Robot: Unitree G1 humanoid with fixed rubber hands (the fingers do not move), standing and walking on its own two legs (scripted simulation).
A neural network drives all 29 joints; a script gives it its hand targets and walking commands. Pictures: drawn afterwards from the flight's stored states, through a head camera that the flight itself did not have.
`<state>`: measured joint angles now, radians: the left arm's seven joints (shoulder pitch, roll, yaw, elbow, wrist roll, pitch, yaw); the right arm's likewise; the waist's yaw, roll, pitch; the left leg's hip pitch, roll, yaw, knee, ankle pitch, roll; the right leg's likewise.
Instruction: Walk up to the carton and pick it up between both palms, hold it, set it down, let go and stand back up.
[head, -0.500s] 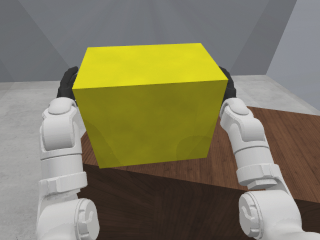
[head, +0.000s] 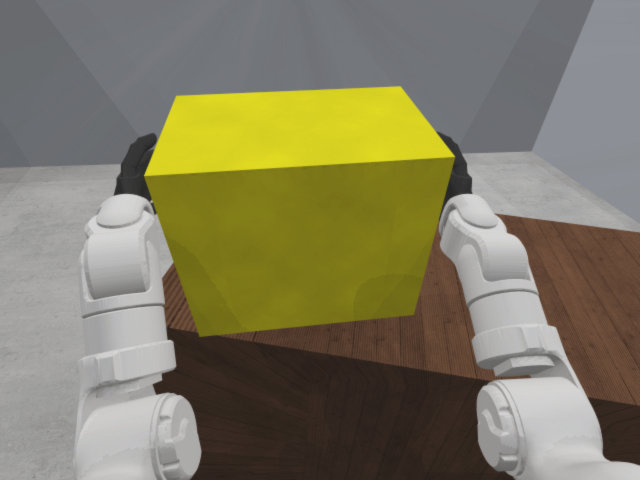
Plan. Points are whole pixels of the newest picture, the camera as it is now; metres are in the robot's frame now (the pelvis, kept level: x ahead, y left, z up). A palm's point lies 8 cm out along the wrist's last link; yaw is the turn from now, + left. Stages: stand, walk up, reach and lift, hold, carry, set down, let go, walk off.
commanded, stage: hold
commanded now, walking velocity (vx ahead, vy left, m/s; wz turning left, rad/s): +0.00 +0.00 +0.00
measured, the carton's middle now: (300, 210) +0.38 +0.01 +0.21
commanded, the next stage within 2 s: none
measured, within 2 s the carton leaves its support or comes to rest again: neither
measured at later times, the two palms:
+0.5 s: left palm (138, 197) +0.36 +0.19 +0.25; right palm (452, 197) +0.36 -0.18 +0.24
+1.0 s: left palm (137, 200) +0.36 +0.19 +0.24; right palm (450, 198) +0.36 -0.17 +0.24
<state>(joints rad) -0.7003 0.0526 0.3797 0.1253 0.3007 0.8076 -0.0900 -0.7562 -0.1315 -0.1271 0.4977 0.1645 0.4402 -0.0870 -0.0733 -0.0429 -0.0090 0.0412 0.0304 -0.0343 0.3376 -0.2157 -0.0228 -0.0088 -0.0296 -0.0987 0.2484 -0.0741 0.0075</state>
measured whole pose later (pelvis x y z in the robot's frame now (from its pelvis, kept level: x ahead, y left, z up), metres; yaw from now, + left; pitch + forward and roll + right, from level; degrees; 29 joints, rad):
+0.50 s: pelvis +0.00 +0.00 +0.00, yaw +0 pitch -9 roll -1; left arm -0.74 0.07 0.39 0.18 0.30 0.79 -0.09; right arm -0.78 -0.12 -0.15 0.54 0.14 0.43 -0.08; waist -0.08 -0.04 -0.02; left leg 0.02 0.03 -0.04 0.33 -0.20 -0.02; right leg -0.03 -0.03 -0.11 0.25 -0.07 0.01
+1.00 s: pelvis +0.00 +0.00 +0.00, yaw +0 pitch -8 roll -1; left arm -0.72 0.07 0.38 0.16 0.29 0.79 -0.09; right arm -0.77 -0.13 -0.14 0.51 0.16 0.44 -0.09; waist -0.07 -0.04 -0.02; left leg 0.02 0.03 -0.04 0.34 -0.21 -0.02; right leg -0.03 -0.03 -0.10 0.25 -0.07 0.01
